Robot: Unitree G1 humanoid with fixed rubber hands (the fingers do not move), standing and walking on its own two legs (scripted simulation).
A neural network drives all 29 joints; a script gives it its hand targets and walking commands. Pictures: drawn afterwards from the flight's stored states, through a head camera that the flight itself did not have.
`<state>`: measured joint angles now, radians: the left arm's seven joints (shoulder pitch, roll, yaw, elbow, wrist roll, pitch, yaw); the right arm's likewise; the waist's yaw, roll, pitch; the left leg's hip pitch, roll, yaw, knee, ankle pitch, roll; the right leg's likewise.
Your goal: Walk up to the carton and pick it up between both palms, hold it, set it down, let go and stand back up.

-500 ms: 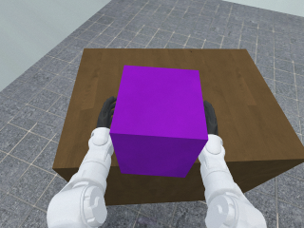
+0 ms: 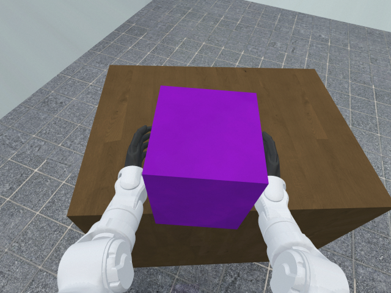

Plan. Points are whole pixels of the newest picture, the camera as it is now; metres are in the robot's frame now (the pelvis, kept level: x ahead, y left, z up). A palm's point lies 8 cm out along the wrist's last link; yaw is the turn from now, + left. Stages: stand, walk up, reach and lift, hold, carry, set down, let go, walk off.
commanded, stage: reach and lift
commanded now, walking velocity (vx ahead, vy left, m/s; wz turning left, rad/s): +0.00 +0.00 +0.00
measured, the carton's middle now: (202, 163) +0.41 +0.00 +0.02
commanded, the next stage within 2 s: none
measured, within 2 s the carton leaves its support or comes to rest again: leaves its support in 0.32 s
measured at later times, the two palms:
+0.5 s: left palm (131, 164) +0.39 +0.15 +0.04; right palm (269, 166) +0.39 -0.14 +0.05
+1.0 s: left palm (115, 141) +0.37 +0.16 +0.14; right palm (285, 136) +0.37 -0.13 +0.17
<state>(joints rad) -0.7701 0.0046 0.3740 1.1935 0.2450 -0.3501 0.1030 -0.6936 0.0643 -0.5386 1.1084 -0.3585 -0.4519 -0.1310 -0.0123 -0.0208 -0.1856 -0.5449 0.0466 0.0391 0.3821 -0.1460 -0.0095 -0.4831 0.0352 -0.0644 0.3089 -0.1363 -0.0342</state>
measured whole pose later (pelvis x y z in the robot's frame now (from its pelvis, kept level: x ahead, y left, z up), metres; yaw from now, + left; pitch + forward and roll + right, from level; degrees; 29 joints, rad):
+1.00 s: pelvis -0.03 +0.00 +0.00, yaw +3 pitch +4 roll -1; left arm -0.85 0.09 0.13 1.04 0.01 0.23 0.15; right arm -0.89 -0.05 -0.23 1.08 0.09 0.14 -0.17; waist -0.07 -0.03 -0.21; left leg -0.37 0.02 -0.02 0.48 -0.19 0.00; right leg -0.30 0.02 -0.09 0.42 -0.20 -0.03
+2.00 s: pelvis -0.03 +0.00 +0.00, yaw +3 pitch -3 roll -1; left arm -0.62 0.01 0.20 0.37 0.13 0.62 0.11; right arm -0.71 -0.03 -0.10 0.61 0.22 0.39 -0.22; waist -0.09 -0.04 -0.09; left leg -0.20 0.01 -0.04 0.43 -0.18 0.00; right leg -0.12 0.02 -0.07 0.36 -0.19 -0.02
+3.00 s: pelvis -0.03 +0.00 +0.00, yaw +3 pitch -5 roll -1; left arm -0.63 0.02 0.21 0.27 0.16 0.73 0.10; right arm -0.72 -0.04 -0.08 0.56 0.25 0.44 -0.24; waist -0.07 -0.04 -0.09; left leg -0.16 0.01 -0.05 0.41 -0.17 0.00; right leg -0.09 0.03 -0.05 0.34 -0.17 -0.02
